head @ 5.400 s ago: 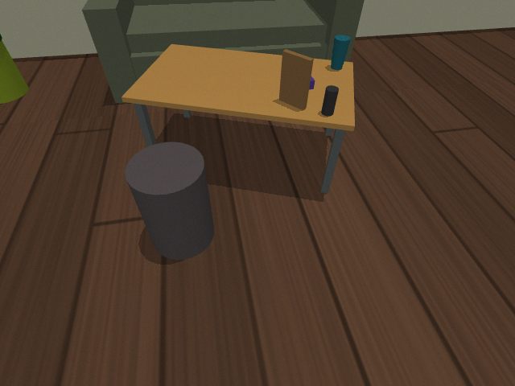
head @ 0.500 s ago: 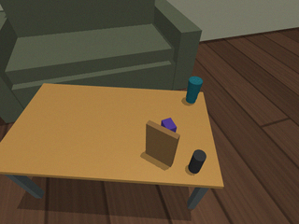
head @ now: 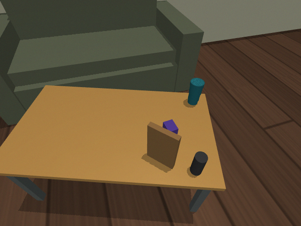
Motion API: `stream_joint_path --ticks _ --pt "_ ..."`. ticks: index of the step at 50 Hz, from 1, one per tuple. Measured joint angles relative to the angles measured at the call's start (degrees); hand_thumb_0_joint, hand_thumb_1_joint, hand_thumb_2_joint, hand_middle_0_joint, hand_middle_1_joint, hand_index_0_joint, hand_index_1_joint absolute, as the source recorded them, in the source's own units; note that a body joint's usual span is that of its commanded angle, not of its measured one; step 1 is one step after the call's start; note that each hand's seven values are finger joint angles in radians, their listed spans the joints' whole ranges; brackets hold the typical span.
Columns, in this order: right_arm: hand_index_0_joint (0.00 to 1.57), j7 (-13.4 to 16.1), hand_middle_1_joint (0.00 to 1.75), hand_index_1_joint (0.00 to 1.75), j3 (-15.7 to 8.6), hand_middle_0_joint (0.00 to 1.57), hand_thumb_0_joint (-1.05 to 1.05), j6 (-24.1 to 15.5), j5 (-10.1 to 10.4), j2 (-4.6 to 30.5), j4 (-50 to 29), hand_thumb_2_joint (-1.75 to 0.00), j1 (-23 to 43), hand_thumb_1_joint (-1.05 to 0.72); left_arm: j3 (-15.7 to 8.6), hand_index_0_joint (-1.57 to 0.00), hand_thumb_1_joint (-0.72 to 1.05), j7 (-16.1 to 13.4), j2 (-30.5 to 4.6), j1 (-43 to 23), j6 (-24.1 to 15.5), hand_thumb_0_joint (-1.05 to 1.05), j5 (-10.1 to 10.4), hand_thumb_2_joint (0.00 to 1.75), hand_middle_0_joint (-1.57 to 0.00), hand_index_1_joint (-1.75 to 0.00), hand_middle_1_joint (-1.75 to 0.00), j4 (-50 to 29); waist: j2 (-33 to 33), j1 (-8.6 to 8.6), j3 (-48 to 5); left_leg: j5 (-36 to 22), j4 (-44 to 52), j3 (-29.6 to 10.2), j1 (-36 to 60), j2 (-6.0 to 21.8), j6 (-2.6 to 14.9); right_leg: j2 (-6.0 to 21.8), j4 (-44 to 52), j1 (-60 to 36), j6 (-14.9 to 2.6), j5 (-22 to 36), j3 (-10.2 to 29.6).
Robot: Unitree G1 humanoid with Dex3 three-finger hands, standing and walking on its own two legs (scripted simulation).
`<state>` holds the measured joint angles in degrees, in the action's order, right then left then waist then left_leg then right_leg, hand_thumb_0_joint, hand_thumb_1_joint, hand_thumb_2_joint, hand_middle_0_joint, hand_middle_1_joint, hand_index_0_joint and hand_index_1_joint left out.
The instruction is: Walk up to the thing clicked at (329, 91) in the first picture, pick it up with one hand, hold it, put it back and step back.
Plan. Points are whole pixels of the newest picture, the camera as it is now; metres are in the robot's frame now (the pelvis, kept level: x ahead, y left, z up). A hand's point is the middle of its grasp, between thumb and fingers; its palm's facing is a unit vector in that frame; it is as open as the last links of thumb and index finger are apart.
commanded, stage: stand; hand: right
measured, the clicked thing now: (198, 163) +0.43 -0.21 -0.25
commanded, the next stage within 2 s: go down in 1.56 s
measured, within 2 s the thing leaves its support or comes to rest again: neither
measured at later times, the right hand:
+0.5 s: hand out of the picture +0.08 -0.26 -0.16, palm faces -0.02 +0.94 -0.34, open 7.4 cm
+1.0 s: hand out of the picture +0.09 -0.26 -0.16, palm faces -0.02 +0.94 -0.34, open 7.4 cm
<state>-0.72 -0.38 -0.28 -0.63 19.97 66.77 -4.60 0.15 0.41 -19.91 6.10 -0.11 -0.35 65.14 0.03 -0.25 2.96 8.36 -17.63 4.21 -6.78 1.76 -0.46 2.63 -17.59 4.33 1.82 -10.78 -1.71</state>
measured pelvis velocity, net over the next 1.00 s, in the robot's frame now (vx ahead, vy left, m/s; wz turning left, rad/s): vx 0.01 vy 0.00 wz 0.01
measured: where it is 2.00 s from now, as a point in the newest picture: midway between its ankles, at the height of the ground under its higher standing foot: outside the picture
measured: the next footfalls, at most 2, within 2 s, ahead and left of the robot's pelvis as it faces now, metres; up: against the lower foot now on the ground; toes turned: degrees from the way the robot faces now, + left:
none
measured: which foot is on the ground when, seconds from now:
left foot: down 0.00-1.00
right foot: down 0.00-1.00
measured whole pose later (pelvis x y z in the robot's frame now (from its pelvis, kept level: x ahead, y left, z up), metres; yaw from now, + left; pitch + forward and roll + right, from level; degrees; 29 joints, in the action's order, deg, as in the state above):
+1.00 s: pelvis +0.01 +0.00 +0.00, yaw +0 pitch -2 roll +0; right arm -0.6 -0.2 -0.2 -0.6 20.1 65.8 -5.0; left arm 0.4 0.3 -20.1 6.7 -0.3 -0.5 64.4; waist 0.2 -0.1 2.9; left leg 9.1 -17.9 3.8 -6.7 1.9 -0.7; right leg 2.5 -17.4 3.9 1.7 -11.4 -2.1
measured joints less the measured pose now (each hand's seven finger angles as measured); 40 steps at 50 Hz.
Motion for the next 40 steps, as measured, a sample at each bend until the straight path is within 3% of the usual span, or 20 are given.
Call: stream_joint_path --ticks 40 --pt "0.21 0.1 0.30 0.30 0.2 0.21 0.00 0.0 0.0 0.1 -0.7 -0.90 -0.6 -0.90 0.3 -0.21 0.90 -0.1 -0.2 0.7 -0.1 0.01 -0.2 0.89 -0.21 -0.30 -0.30 -0.7 0.1 0.18 -0.2 0.5 -0.3 -0.4 -0.1 0.1 -0.20 -0.1 0.0 -0.1 -0.16 -0.5 -0.4"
